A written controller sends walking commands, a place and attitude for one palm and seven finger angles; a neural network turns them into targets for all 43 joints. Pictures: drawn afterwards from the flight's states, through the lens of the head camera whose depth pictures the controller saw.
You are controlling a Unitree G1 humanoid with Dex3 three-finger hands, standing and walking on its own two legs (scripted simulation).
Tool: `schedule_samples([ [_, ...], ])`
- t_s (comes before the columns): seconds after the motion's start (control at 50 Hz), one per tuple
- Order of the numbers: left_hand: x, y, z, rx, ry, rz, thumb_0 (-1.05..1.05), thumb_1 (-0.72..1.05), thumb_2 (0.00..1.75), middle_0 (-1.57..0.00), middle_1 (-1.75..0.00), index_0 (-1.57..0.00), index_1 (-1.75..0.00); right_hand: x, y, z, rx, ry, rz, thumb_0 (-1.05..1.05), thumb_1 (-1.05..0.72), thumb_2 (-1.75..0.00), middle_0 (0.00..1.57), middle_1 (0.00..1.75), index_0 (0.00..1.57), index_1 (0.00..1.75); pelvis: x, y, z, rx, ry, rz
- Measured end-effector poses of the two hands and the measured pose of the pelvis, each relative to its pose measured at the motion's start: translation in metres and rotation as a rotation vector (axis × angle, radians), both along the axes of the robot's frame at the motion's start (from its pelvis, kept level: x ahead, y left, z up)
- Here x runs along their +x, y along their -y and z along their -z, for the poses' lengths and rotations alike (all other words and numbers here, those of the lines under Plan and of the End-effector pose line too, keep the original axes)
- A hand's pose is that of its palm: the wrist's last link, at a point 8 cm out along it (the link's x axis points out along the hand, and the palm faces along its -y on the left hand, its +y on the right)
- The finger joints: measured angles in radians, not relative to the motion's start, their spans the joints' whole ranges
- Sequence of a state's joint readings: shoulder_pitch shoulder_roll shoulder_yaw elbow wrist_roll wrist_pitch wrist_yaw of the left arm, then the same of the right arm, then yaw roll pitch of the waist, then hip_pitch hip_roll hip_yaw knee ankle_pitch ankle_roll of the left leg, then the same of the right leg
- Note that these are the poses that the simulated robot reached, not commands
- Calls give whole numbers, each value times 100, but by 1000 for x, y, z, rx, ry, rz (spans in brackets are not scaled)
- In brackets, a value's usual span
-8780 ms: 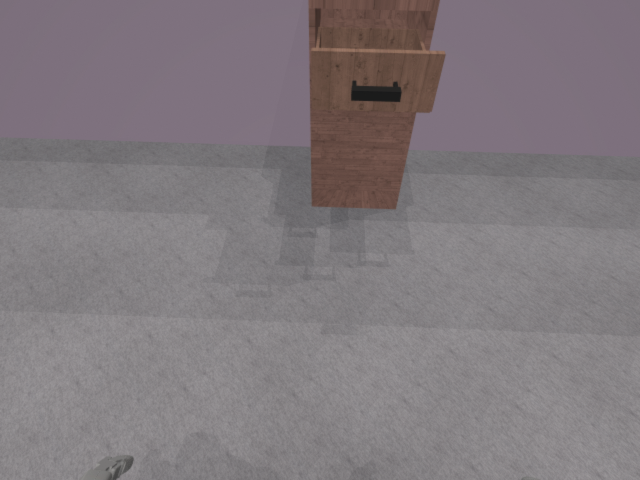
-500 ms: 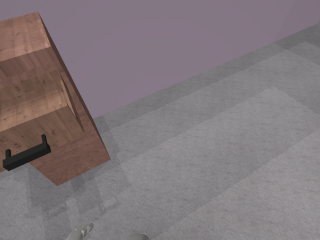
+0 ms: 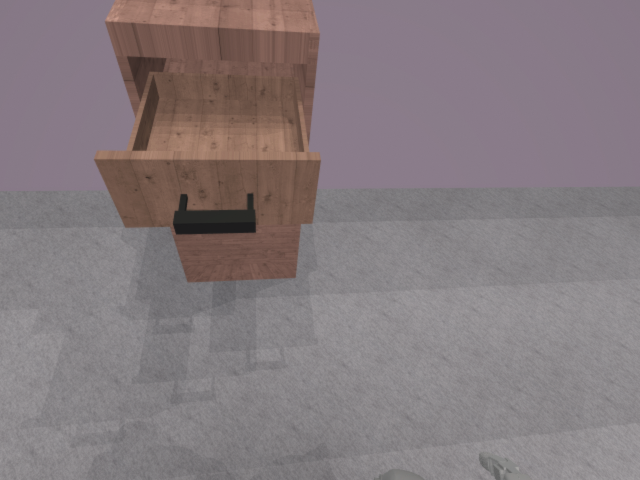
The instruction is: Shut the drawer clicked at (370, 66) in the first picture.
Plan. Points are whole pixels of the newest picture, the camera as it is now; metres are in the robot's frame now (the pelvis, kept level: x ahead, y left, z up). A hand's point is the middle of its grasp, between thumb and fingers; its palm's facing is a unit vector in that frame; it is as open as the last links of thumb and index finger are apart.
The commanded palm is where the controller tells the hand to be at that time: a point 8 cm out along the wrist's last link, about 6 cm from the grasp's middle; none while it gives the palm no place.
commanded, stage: turn to face it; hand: left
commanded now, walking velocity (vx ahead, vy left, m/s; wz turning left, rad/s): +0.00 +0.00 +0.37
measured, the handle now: (216, 210) +0.50 +0.22 -0.02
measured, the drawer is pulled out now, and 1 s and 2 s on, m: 0.29 0.29 0.29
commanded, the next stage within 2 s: take the last steps up to it in 0.30 s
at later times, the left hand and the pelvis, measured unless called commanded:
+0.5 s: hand out of the picture +0.08 +0.20 -0.14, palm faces +0.15 -0.96 -0.23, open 7.4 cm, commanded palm none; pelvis +0.00 -0.01 +0.01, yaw +9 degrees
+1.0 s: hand out of the picture -0.08 +0.06 -0.14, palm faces +0.36 -0.92 -0.16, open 7.4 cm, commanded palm none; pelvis +0.09 -0.03 +0.00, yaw +13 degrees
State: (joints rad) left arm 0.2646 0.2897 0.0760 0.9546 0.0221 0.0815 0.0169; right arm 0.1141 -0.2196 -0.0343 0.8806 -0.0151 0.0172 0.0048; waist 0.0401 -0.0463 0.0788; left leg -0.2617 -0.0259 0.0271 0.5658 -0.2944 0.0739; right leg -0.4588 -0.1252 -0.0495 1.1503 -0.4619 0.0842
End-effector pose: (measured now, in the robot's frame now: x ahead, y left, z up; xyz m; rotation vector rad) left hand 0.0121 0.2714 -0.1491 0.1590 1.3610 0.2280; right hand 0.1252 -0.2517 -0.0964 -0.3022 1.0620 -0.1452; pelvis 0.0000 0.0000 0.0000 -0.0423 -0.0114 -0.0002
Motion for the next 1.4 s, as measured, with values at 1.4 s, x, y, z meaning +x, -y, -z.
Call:
schedule_samples([
  [1.4,161,18,-4,-56,85,-217,1,92,89,-19,-30,-19,-30,209,-79,18,95,5,-110,-6,-96,-90,21,30,20,30,208,-33,-5,60,13,-191],
])
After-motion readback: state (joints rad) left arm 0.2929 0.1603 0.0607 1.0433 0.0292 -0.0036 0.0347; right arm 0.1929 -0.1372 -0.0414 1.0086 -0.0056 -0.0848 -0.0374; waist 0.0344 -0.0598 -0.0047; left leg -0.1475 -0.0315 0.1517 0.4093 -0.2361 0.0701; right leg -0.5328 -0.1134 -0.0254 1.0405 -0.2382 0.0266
